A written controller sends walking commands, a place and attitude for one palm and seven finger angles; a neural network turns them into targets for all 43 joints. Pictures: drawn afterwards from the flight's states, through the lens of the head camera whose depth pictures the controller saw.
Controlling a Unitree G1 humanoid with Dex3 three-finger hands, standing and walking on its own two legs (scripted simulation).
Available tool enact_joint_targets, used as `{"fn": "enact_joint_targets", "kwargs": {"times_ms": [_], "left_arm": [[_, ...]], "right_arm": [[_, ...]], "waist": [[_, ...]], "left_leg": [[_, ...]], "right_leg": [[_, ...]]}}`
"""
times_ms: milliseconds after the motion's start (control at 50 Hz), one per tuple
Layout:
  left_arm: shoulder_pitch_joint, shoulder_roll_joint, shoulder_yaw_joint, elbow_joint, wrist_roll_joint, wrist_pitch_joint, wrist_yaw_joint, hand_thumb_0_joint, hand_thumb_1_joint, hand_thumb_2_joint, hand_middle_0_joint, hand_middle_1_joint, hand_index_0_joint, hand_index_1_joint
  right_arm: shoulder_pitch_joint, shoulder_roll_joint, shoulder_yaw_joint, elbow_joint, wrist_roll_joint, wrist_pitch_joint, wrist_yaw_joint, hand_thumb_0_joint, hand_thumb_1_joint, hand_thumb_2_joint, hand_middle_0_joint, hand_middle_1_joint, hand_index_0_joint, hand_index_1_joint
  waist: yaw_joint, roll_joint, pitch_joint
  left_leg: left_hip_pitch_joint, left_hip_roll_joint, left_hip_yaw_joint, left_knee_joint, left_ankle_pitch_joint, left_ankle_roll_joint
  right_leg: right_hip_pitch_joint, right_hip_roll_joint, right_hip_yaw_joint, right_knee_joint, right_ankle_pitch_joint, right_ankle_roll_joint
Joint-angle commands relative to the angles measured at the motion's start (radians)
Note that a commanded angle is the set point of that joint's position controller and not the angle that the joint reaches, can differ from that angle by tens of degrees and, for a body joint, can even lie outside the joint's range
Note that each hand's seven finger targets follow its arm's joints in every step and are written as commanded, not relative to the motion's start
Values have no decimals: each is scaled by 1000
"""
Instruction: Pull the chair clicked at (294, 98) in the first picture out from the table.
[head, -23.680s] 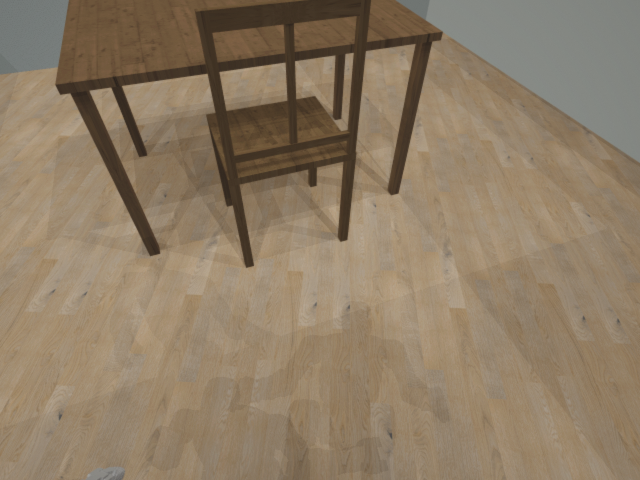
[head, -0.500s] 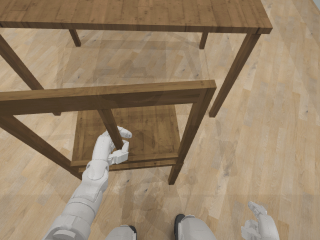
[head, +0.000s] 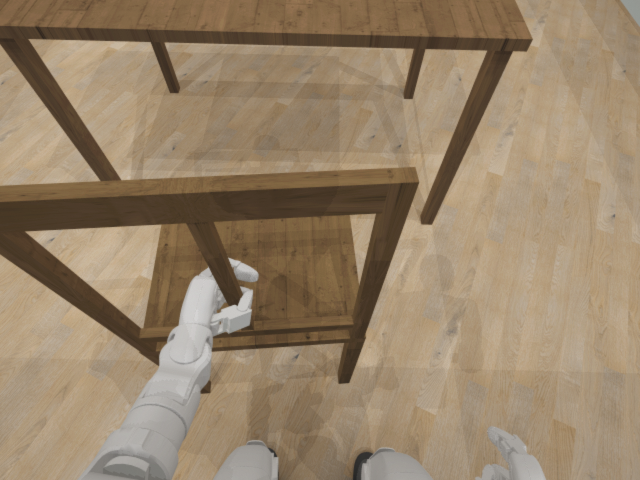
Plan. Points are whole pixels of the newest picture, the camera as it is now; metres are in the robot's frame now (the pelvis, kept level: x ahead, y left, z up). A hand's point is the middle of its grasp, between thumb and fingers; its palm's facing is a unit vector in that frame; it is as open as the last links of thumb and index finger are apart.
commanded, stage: step backward, pulling the chair out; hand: left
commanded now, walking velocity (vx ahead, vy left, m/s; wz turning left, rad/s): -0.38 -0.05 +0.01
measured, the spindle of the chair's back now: (229, 285) +0.36 +0.14 -0.04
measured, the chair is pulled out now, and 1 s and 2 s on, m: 0.41 0.58 0.58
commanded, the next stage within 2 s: stop walking, hand still on the chair in 0.52 s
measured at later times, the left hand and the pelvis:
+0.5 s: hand (232, 387) +0.23 +0.12 -0.06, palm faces +0.01 -0.98 -0.17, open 5.4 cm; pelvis -0.10 -0.02 +0.00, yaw -1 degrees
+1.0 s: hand (228, 441) +0.16 +0.12 -0.06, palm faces +0.00 -0.99 -0.17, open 5.4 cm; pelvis -0.12 -0.01 +0.01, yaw -2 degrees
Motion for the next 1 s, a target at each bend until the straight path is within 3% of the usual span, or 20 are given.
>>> {"fn": "enact_joint_targets", "kwargs": {"times_ms": [0, 40, 80, 160, 180, 220, 240, 260, 300, 380, 420, 460, 500, 580, 620, 660, 680, 760, 840, 980], "left_arm": [[-197, 147, 48, -211, 28, -101, 13, 0, 900, 900, -500, -1450, -500, -1450], [-170, 181, 66, -203, 24, -106, 21, 0, 900, 900, -500, -1450, -500, -1450], [-143, 191, 83, -179, 30, -93, 26, 0, 900, 900, -500, -1450, -500, -1450], [-108, 151, 68, -176, 10, -72, 16, 0, 900, 900, -500, -1450, -500, -1450], [-126, 139, 55, -187, 7, -74, 16, 0, 900, 900, -500, -1450, -500, -1450], [-137, 103, 23, -199, 1, -76, 10, 0, 900, 900, -500, -1450, -500, -1450], [-184, 90, 9, -222, 7, -71, 5, 0, 900, 900, -500, -1450, -500, -1450], [-233, 79, -5, -229, 5, -64, -1, 0, 900, 900, -500, -1450, -500, -1450], [-231, 98, 20, -184, -5, -59, -4, 0, 900, 900, -500, -1450, -500, -1450], [-274, 99, 6, -106, 32, -76, -13, 0, 900, 900, -500, -1450, -500, -1450], [-260, 153, 48, -49, 31, -63, -9, 0, 900, 900, -500, -1450, -500, -1450], [-261, 202, 77, -40, 16, -63, 1, 0, 900, 900, -500, -1450, -500, -1450], [-214, 230, 99, 8, 8, -55, 9, 0, 900, 900, -500, -1450, -500, -1450], [-191, 188, 94, -1, 3, -38, 4, 0, 900, 900, -500, -1450, -500, -1450], [-326, 219, 96, -222, -3, -56, 7, 0, 900, 900, -500, -1450, -500, -1450], [-285, 142, 56, -193, 2, -47, 7, 0, 900, 900, -500, -1450, -500, -1450], [-269, 137, 58, -183, 3, -36, 9, 0, 900, 900, -500, -1450, -500, -1450], [-250, 123, 42, -202, -1, -15, 6, 0, 900, 900, -500, -1450, -500, -1450], [-221, 142, 51, -164, 13, -14, 6, 0, 900, 900, -500, -1450, -500, -1450], [-117, 140, 61, -145, 22, -18, 6, 0, 900, 900, -500, -1450, -500, -1450]], "right_arm": [[41, -151, -61, -93, 12, -40, -4, 0, -900, -900, 200, 300, 200, 300], [16, -132, -58, -97, 18, -43, -11, 0, -900, -900, 200, 300, 200, 300], [-33, -126, -39, -100, 11, -49, -14, 0, -900, -900, 200, 300, 200, 300], [1, -130, -11, -83, 15, -57, -15, 0, -900, -900, 200, 300, 200, 300], [9, -147, -18, -82, 12, -60, -20, 0, -900, -900, 200, 300, 200, 300], [-10, -164, -27, -109, 10, -43, -15, 0, -900, -900, 200, 300, 200, 300], [-27, -151, -25, -121, 7, -34, -8, 0, -900, -900, 200, 300, 200, 300], [-17, -141, -24, -118, 7, -30, -8, 0, -900, -900, 200, 300, 200, 300], [28, -153, -38, -89, 13, -37, -5, 0, -900, -900, 200, 300, 200, 300], [59, -159, -37, -51, 8, -61, 8, 0, -900, -900, 200, 300, 200, 300], [60, -165, -52, -47, 21, -54, 3, 0, -900, -900, 200, 300, 200, 300], [41, -150, -52, -65, 33, -46, -7, 0, -900, -900, 200, 300, 200, 300], [24, -153, -41, -61, 30, -38, -13, 0, -900, -900, 200, 300, 200, 300], [14, -146, -18, -79, 27, -32, -15, 0, -900, -900, 200, 300, 200, 300], [-14, -155, -17, -114, 28, -27, -20, 0, -900, -900, 200, 300, 200, 300], [-28, -137, -4, -131, 27, -23, -20, 0, -900, -900, 200, 300, 200, 300], [-23, -135, -3, -134, 29, -24, -17, 0, -900, -900, 200, 300, 200, 300], [17, -136, -7, -132, 35, -45, -15, 0, -900, -900, 200, 300, 200, 300], [28, -138, -13, -100, 25, -61, -13, 0, -900, -900, 200, 300, 200, 300], [13, -126, -7, -74, 20, -89, -12, 0, -900, -900, 200, 300, 200, 300]], "waist": [[-15, -3, -476], [-9, -100, -492], [23, -110, -439], [7, -162, -416], [5, -112, -404], [18, 184, -370], [28, 268, -369], [20, 266, -344], [20, 143, -343], [7, 170, -406], [-2, 38, -428], [-5, -125, -455], [12, -83, -402], [18, -174, -376], [30, 0, -384], [31, 174, -349], [39, 195, -340], [24, 116, -355], [12, 34, -302], [20, -21, -248]], "left_leg": [[123, 129, -85, -16, 346, 63], [94, -7, 6, 151, -107, 8], [34, -51, -56, 303, -276, 11], [132, -23, -37, -55, -138, 29], [131, 26, -81, -195, -59, 57], [44, 229, -262, -306, 29, 162], [-30, 289, -311, -333, -6, 195], [-52, 297, -297, -311, 60, 217], [104, 274, -247, -181, 317, 201], [301, 203, -185, -39, 561, 128], [201, 141, -93, -24, 362, 61], [153, 43, -11, 66, 81, 16], [115, -6, -32, 141, -146, 14], [106, 13, -66, -21, -57, 31], [160, 84, -121, -184, 113, 75], [69, 139, -189, -263, -53, 129], [28, 148, -198, -286, -136, 144], [66, 90, -125, -255, -253, 121], [137, 10, -57, -194, -285, 80], [161, 20, -61, -231, -217, 76]], "right_leg": [[278, -133, 129, -94, 411, -51], [216, -304, 273, -202, 425, -116], [139, -359, 284, -264, 236, -151], [147, -246, 156, -186, 141, -75], [147, -193, 132, -152, 68, -43], [136, -41, 38, 86, -107, 6], [163, -23, 35, 209, -170, 0], [162, -20, 42, 276, -180, 1], [104, -24, 52, 132, -183, -1], [151, -48, 58, -187, 156, -10], [223, -101, 96, -142, 314, -30], [202, -247, 239, -166, 338, -86], [126, -315, 268, -218, 226, -126], [191, -281, 201, -144, 285, -92], [182, -172, 131, -95, 115, -24], [192, -75, 64, -12, -147, 2], [218, -56, 52, 10, -170, 1], [257, -48, 59, -89, -153, 5], [123, -81, 130, -226, -302, -14], [92, -89, 135, -263, -269, -11]]}}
